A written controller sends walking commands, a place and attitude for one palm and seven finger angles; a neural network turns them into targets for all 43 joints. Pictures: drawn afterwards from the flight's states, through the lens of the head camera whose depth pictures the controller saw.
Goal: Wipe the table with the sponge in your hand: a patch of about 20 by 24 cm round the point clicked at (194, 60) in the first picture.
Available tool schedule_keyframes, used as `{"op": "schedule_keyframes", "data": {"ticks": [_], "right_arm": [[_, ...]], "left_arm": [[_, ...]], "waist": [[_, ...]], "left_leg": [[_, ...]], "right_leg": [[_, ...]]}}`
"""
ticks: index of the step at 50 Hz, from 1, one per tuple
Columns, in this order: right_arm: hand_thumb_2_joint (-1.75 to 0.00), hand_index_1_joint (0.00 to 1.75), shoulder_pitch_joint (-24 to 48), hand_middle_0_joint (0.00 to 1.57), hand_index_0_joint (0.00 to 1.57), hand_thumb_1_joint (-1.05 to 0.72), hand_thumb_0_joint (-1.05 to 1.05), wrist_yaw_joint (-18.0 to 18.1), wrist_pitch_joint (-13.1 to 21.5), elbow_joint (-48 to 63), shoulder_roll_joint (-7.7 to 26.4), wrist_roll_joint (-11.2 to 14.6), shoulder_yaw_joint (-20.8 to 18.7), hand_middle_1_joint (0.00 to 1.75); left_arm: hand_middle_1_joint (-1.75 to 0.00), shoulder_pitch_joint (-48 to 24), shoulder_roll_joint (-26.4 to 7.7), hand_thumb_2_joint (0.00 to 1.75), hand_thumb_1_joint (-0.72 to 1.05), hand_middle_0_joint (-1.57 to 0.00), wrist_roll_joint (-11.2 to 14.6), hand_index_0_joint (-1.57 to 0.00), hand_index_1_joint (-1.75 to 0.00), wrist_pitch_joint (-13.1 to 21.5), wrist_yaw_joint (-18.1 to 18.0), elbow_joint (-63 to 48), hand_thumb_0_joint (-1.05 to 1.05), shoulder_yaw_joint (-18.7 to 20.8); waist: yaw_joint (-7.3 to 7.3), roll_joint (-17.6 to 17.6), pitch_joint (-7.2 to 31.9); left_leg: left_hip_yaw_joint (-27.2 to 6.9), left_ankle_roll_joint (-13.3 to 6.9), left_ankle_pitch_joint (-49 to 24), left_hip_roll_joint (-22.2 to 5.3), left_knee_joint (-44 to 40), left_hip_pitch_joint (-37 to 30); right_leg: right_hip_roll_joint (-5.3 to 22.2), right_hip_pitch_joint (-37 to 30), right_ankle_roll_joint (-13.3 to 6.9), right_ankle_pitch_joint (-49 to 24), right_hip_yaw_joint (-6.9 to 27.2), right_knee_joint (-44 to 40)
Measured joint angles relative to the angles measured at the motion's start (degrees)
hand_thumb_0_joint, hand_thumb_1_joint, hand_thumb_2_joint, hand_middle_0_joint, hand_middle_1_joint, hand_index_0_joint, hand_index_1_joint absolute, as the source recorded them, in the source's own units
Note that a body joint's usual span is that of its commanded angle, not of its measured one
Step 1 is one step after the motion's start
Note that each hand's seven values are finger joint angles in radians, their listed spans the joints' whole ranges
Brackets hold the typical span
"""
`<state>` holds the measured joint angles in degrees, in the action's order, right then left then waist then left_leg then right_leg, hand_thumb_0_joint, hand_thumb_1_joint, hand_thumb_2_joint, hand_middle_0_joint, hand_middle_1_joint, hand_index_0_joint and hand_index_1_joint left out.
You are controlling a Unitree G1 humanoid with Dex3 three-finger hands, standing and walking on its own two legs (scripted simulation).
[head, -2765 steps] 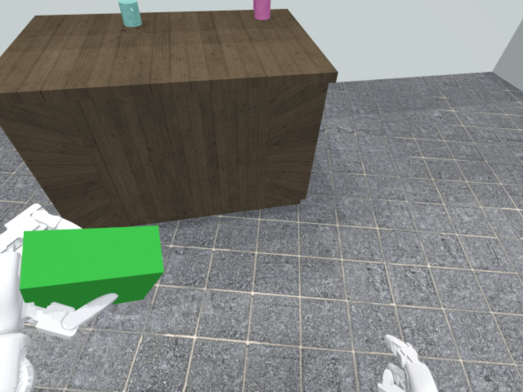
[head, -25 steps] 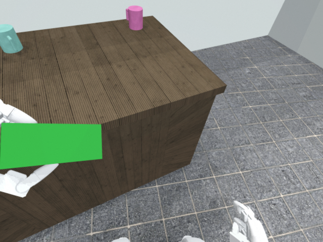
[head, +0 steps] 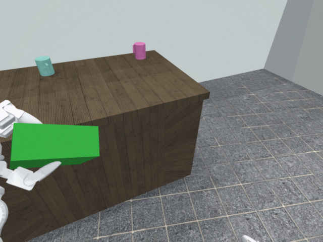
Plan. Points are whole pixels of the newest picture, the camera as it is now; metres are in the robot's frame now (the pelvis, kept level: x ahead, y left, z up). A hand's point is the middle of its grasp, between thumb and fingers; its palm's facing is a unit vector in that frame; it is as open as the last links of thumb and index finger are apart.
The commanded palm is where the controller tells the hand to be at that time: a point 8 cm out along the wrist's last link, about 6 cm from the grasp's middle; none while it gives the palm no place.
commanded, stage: stop stepping back and stand still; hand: left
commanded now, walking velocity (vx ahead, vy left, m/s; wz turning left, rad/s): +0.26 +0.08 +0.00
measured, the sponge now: (66, 147) +0.24 +0.20 +0.20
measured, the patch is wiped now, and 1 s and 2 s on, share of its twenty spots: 1.00 1.00 1.00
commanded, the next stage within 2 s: stand and wait in 0.96 s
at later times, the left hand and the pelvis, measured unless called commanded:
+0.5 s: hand (22, 214) +0.10 +0.20 +0.22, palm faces +0.46 -0.79 -0.41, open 9.9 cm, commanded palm +0.04 +0.23 +0.23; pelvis -0.11 -0.05 -0.01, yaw +2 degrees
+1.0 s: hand out of the picture +0.05 +0.17 +0.21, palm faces +0.40 -0.83 -0.38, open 9.9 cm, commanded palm +0.00 +0.22 +0.23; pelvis -0.15 -0.06 +0.01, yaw +2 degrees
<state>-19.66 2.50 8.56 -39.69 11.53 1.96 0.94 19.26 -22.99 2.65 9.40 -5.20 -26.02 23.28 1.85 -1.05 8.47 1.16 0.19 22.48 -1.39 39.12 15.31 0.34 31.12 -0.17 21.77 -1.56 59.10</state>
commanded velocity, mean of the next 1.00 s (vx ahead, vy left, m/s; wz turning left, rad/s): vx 0.15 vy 0.06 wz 0.00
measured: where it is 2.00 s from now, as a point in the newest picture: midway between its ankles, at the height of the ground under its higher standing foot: outside the picture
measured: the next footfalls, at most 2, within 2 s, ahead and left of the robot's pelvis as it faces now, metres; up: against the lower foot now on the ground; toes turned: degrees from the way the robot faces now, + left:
right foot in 0.06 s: +0.09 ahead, -0.11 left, +0.00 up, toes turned -1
right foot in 0.48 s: -0.03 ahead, -0.15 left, +0.00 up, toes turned +1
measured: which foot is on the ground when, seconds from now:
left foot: down 0.00-0.48, up 0.50-0.70, down 0.72-1.00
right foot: up 0.00-0.04, down 0.06-0.26, up 0.28-0.46, down 0.48-1.00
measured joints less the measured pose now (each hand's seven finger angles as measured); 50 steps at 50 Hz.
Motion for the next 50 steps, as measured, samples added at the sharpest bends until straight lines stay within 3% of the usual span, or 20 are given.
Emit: {"op": "schedule_keyframes", "data": {"ticks": [3, 5, 7, 9, 13, 16, 18, 21, 24, 27, 29, 31, 33, 36, 38, 40, 43, 44, 47, 50], "right_arm": [[-0.90, 0.30, -0.5, 0.20, 0.20, -0.90, 0.01, 0.1, -1.3, 1.6, 0.7, -0.1, 0.9, 0.30], [-0.90, 0.30, 1.7, 0.20, 0.20, -0.90, 0.01, -0.1, -2.5, 0.3, 1.6, 0.1, 0.5, 0.30], [-0.90, 0.30, 3.4, 0.20, 0.20, -0.90, 0.01, -0.5, -3.6, -1.3, 1.7, 0.2, 0.1, 0.30], [-0.90, 0.30, 4.3, 0.20, 0.20, -0.90, 0.01, -0.6, -4.1, -1.7, 1.2, 0.1, 0.1, 0.30], [-0.90, 0.30, 4.9, 0.20, 0.20, -0.90, 0.01, 1.0, -2.5, 1.2, 1.4, -0.5, 0.7, 0.30], [-0.90, 0.30, 6.2, 0.20, 0.20, -0.90, 0.01, 1.2, -0.6, 2.6, 0.4, -0.2, 0.1, 0.30], [-0.90, 0.30, 5.8, 0.20, 0.20, -0.90, 0.01, 0.6, 0.5, 2.7, -0.1, 0.2, 0.0, 0.30], [-0.90, 0.30, 4.8, 0.20, 0.20, -0.90, 0.01, 0.3, 0.4, 2.5, -0.2, 0.2, 0.5, 0.30], [-0.90, 0.30, 3.4, 0.20, 0.20, -0.90, 0.01, 0.4, -0.4, 4.6, 0.2, -0.3, 0.9, 0.30], [-0.90, 0.30, 5.3, 0.20, 0.20, -0.90, 0.01, -0.1, -1.8, 2.6, 2.3, -0.3, -0.1, 0.30], [-0.90, 0.30, 5.8, 0.20, 0.20, -0.90, 0.01, -0.5, -2.9, 0.8, 2.4, -0.1, -0.7, 0.30], [-0.90, 0.30, 5.9, 0.20, 0.20, -0.90, 0.01, -0.2, -3.5, 0.4, 2.0, -0.1, -0.8, 0.30], [-0.90, 0.30, 5.6, 0.20, 0.20, -0.90, 0.01, 0.6, -3.0, 1.0, 1.6, -0.3, -0.6, 0.30], [-0.90, 0.30, 5.6, 0.20, 0.20, -0.90, 0.01, 2.1, -1.2, 3.2, 2.5, -0.7, -0.7, 0.30], [-0.90, 0.30, 6.7, 0.20, 0.20, -0.90, 0.01, 2.4, -0.4, 3.3, 1.5, -0.4, -1.0, 0.30], [-0.90, 0.30, 6.6, 0.20, 0.20, -0.90, 0.01, 1.8, 0.1, 3.2, 0.6, -0.2, -1.0, 0.30], [-0.90, 0.30, 5.3, 0.20, 0.20, -0.90, 0.01, 1.0, -0.1, 3.9, 0.3, -0.5, -0.1, 0.30], [-0.90, 0.30, 5.3, 0.20, 0.20, -0.90, 0.01, 0.7, -0.6, 4.1, 0.5, -0.6, 0.0, 0.30], [-0.90, 0.30, 6.4, 0.20, 0.20, -0.90, 0.01, -0.2, -2.4, 1.5, 1.3, -0.9, -0.3, 0.30], [-0.90, 0.30, 6.2, 0.20, 0.20, -0.90, 0.01, -0.2, -3.7, 0.3, 1.0, -1.0, -0.4, 0.30]], "left_arm": [[-1.39, -1.7, -1.2, 1.08, -0.53, -0.74, 0.3, -0.79, -1.34, -0.6, 0.1, 0.6, -0.01, 0.8], [-1.39, -2.3, 0.0, 1.08, -0.52, -0.74, 0.5, -0.79, -1.35, -1.0, 0.6, 0.1, -0.01, -0.1], [-1.39, -0.3, 1.3, 1.08, -0.52, -0.74, 0.8, -0.79, -1.35, -1.3, 1.2, -1.8, -0.01, -0.9], [-1.39, 3.0, 1.9, 1.08, -0.53, -0.74, 1.0, -0.79, -1.35, -1.5, 1.2, -4.5, -0.01, -1.2], [-1.39, 6.3, 0.8, 1.08, -0.53, -0.74, 0.9, -0.79, -1.34, -1.7, -0.3, -8.8, -0.01, -1.7], [-1.38, 3.3, -1.6, 1.08, -0.53, -0.74, 0.1, -0.79, -1.34, -1.3, -1.1, -6.1, -0.01, -0.3], [-1.38, 1.6, -2.1, 1.08, -0.53, -0.74, -0.3, -0.79, -1.34, -1.1, -1.3, -2.3, -0.01, 0.0], [-1.39, 1.2, -1.2, 1.08, -0.53, -0.74, 0.4, -0.79, -1.34, -1.1, -1.4, 1.7, -0.01, 0.2], [-1.39, 2.1, -1.6, 1.08, -0.52, -0.74, 0.6, -0.79, -1.35, -1.9, -1.1, 0.6, -0.01, 0.4], [-1.39, 1.7, 1.5, 1.08, -0.52, -0.73, 0.1, -0.79, -1.35, -1.6, 0.1, -2.1, -0.01, -2.0], [-1.39, 3.5, 2.9, 1.08, -0.52, -0.74, 0.4, -0.79, -1.35, -1.5, 0.7, -4.2, -0.01, -3.2], [-1.39, 5.6, 2.9, 1.08, -0.53, -0.74, 0.6, -0.79, -1.35, -1.4, 0.6, -6.5, -0.01, -3.2], [-1.39, 7.0, 1.9, 1.08, -0.53, -0.74, 0.5, -0.79, -1.34, -1.2, -0.3, -8.2, -0.01, -2.7], [-1.38, 6.2, 0.1, 1.08, -0.53, -0.74, 0.6, -0.79, -1.34, -0.5, -2.1, -9.2, -0.01, -1.7], [-1.38, 3.7, -1.4, 1.08, -0.53, -0.74, 0.5, -0.79, -1.34, -0.5, -2.9, -7.0, -0.01, -0.4], [-1.39, 2.3, -1.9, 1.08, -0.53, -0.74, 0.4, -0.79, -1.34, -0.8, -3.0, -3.7, -0.01, 0.2], [-1.39, 2.6, -2.4, 1.08, -0.53, -0.74, 0.7, -0.79, -1.35, -1.6, -2.8, -1.1, -0.01, 0.7], [-1.39, 2.6, -2.3, 1.08, -0.52, -0.74, 0.6, -0.79, -1.35, -1.7, -2.5, -1.1, -0.01, 0.6], [-1.39, 3.7, 0.9, 1.08, -0.52, -0.74, 0.7, -0.79, -1.35, -1.7, -1.1, -2.5, -0.01, -1.5], [-1.39, 7.2, 2.4, 1.08, -0.52, -0.74, 0.8, -0.79, -1.35, -1.7, -1.0, -5.4, -0.01, -2.6]], "waist": [[-0.16, 2.6, -2.4], [-0.50, 4.7, -4.8], [-0.87, 4.2, -5.2], [-0.91, 2.4, -4.5], [-1.18, 0.7, -3.5], [-1.09, -1.1, -5.0], [-0.38, -0.6, -3.9], [0.45, 1.4, -2.6], [0.39, 2.1, -3.4], [-1.29, 4.6, -6.9], [-2.17, 3.6, -7.1], [-2.43, 1.5, -6.6], [-2.67, -0.5, -6.1], [-1.81, 0.5, -5.9], [-1.34, -0.5, -7.2], [-0.30, -0.4, -6.7], [1.09, 1.2, -6.1], [1.10, 1.8, -6.7], [0.42, 3.1, -8.3], [-0.51, 1.7, -8.0]], "left_leg": [[-1.8, -2.2, 5.1, -1.7, 8.9, 5.2], [-4.3, -2.5, 5.2, -1.2, 21.5, 10.5], [-3.9, -2.5, 2.0, 0.1, 29.0, 13.6], [-1.4, -3.1, 0.8, 0.3, 26.5, 13.5], [1.5, -5.0, 3.6, -0.6, 2.2, 4.2], [2.9, -2.5, -2.4, 0.1, 1.0, 4.1], [2.5, -2.5, -4.4, 0.2, -0.5, 3.9], [1.6, -1.9, -6.2, -1.3, -2.9, 3.9], [0.6, -2.3, 0.2, -2.2, 3.3, 7.6], [-3.7, -2.2, 1.1, -1.5, 24.2, 15.3], [-3.1, -2.1, -2.4, -0.5, 30.2, 17.6], [-1.0, -2.5, -4.0, -0.5, 26.0, 16.5], [1.1, -3.3, -2.5, -1.0, 14.0, 11.5], [0.8, -4.3, -0.6, -1.5, -3.0, 3.4], [1.6, -1.6, -4.0, -0.7, -2.2, 3.2], [1.6, -0.7, -5.3, -0.4, -2.5, 2.7], [0.3, -0.3, -3.4, -0.9, -0.3, 3.3], [-0.5, -0.9, 0.0, -1.0, 3.9, 4.8], [-2.9, -1.2, 0.1, -0.2, 18.3, 9.9], [-1.1, -1.7, -1.1, 0.0, 14.4, 9.1]], "right_leg": [[0.1, -8.3, -0.8, -3.7, -1.6, -17.6], [-1.3, -6.6, -2.3, -4.8, -3.2, -15.7], [-1.5, -5.9, -3.0, -6.7, -3.1, -16.6], [-0.8, -5.1, -3.3, -8.3, -2.6, -18.6], [0.7, -2.0, -2.8, -3.6, -4.1, -18.3], [0.4, 3.0, -0.5, 2.7, -1.0, -1.1], [0.1, 4.5, -0.1, 2.2, 0.1, 7.9], [0.9, -0.4, -0.2, 1.6, -1.0, -0.1], [1.6, -10.3, -1.3, -1.9, -1.7, -19.6], [-0.3, -9.4, -2.2, -6.0, -3.8, -18.5], [-0.3, -9.3, -2.5, -7.0, -3.5, -20.2], [0.6, -8.8, -2.7, -8.2, -2.9, -22.3], [1.9, -7.6, -2.8, -7.5, -2.7, -22.8], [1.9, -4.7, -2.2, -2.4, -3.2, -18.9], [1.5, -2.4, -0.8, 3.0, -0.9, -10.2], [1.0, -1.8, -0.2, 4.2, 0.1, -5.8], [0.6, -7.8, -0.2, -0.6, -0.4, -17.7], [0.3, -8.4, -1.0, -6.4, -1.1, -19.4], [-0.8, -9.6, -2.9, -9.2, -2.5, -21.2], [-0.6, -10.7, -2.9, -10.9, -1.7, -25.5]]}}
